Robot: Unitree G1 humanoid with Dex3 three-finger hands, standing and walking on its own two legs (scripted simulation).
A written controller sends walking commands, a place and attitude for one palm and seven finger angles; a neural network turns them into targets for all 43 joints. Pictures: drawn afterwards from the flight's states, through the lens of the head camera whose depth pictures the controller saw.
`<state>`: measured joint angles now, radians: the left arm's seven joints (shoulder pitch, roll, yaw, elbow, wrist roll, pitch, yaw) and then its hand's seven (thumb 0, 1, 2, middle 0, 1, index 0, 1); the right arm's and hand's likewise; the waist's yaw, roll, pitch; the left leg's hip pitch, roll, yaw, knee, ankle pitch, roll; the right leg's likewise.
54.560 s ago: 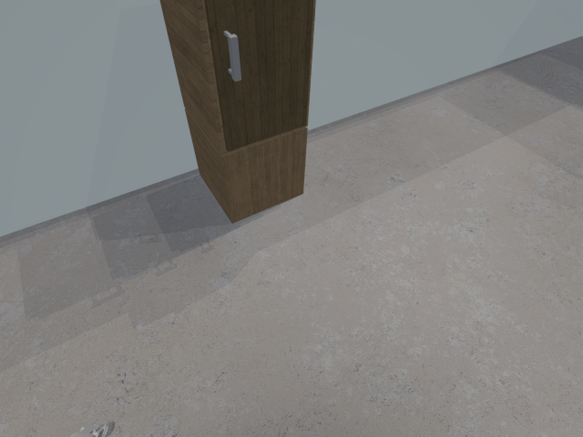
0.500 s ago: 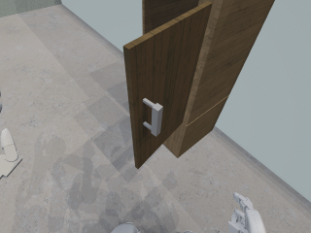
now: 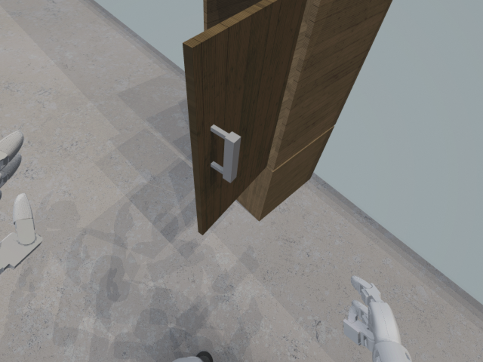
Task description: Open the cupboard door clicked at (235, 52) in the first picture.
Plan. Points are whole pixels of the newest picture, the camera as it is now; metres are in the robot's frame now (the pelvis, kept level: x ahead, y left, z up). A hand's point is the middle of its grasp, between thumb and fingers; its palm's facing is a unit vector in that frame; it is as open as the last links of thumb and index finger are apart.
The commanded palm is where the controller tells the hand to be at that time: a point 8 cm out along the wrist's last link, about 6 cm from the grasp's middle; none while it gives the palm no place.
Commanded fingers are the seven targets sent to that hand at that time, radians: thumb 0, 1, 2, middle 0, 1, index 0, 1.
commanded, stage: stop stepping back and stand still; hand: left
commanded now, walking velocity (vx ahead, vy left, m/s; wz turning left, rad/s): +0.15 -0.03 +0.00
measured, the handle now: (223, 154) +0.50 +0.07 +0.01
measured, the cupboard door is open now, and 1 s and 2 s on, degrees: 100 100 100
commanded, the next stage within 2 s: let the arm hang, fingers relaxed in 0.70 s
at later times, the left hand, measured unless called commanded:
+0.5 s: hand out of the picture +0.11 +0.26 +0.16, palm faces +0.48 -0.78 -0.41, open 7.5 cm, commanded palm +0.05 +0.29 +0.18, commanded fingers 0.00 0.90 0.90 -0.20 -0.30 -0.20 -0.30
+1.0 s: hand out of the picture +0.03 +0.22 -0.11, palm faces +0.06 -0.94 -0.34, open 7.4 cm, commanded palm none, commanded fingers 0.00 0.90 0.90 -0.20 -0.30 -0.20 -0.30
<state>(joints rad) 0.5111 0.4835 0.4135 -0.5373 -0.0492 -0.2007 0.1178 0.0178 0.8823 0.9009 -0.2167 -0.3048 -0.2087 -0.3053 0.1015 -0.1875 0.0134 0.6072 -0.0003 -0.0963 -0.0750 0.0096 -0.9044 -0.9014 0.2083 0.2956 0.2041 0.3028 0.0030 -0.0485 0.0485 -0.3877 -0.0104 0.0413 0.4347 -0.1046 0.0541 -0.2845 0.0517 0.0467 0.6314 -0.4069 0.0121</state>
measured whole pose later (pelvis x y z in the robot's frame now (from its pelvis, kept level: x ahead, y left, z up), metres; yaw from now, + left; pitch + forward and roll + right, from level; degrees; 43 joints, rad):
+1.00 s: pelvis -0.11 -0.01 -0.01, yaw +3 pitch +0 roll +0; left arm 0.24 0.27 0.05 0.60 0.03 0.04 0.00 0.01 0.90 0.90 -0.20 -0.30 -0.19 -0.30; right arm 0.13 -0.29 -0.01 0.84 -0.02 -0.02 0.01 0.01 -0.91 -0.90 0.21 0.30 0.20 0.30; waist -0.01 0.04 0.00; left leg -0.33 0.00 0.00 0.58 -0.25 0.00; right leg -0.31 -0.03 -0.07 0.61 -0.30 -0.02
